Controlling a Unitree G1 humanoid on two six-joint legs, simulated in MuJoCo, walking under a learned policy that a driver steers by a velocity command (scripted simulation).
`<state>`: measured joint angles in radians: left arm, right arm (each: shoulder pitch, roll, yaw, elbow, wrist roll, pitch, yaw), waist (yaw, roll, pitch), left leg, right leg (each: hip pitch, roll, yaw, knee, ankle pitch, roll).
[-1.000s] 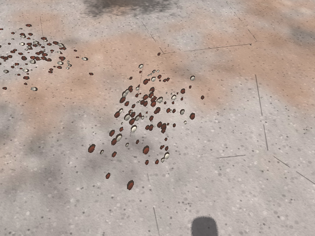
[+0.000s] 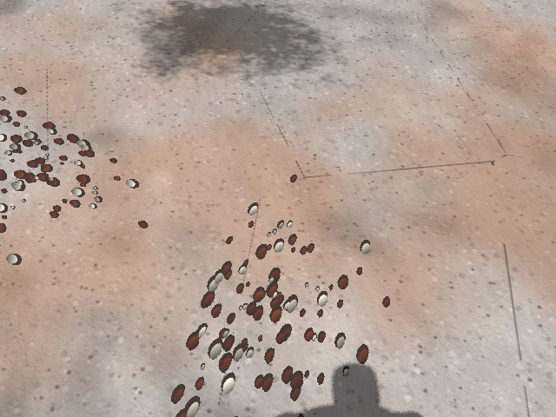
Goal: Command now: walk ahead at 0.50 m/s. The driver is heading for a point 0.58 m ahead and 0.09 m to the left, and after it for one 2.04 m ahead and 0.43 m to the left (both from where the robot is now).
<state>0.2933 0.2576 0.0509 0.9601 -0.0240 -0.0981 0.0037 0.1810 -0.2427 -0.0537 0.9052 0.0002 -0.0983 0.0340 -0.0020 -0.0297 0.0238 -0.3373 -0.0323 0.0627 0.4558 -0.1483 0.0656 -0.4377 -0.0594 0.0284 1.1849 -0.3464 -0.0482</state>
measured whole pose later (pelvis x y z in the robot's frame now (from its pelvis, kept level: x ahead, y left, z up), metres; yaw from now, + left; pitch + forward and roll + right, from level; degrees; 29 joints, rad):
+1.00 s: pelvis +0.51 +0.00 -0.02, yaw +18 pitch +2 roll -2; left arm 0.19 0.27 0.07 0.91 0.00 -0.05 0.03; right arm 0.09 -0.27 -0.09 0.77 -0.01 -0.04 0.03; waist 0.01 0.01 0.07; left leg -0.53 -0.04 0.03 0.62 -0.13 0.10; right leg -0.24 -0.05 -0.10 1.06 -0.59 0.06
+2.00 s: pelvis +0.62 -0.01 +0.00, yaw +25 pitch -1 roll +0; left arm 0.19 0.23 0.04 0.98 0.01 -0.02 0.03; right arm 0.16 -0.22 -0.05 0.91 0.00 0.01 -0.02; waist 0.01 0.00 0.04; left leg -0.26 -0.06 -0.09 0.54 -0.25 0.02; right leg -0.19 0.00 0.01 0.53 -0.32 0.01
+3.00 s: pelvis +0.63 -0.02 +0.00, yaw +25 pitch -1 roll +0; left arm 0.30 0.18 0.01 1.08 0.00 -0.03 0.03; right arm 0.19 -0.20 -0.02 1.12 0.00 0.01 -0.04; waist 0.00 0.00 0.04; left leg -0.24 -0.03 -0.09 0.49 -0.23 -0.01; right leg -0.17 0.02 0.00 0.49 -0.30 -0.02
